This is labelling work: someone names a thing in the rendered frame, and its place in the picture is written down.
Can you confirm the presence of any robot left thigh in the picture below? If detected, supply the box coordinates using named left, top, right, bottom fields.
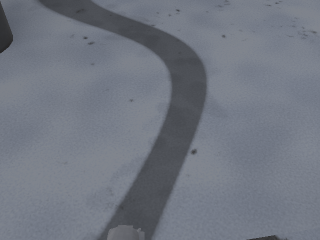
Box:
left=107, top=225, right=145, bottom=240

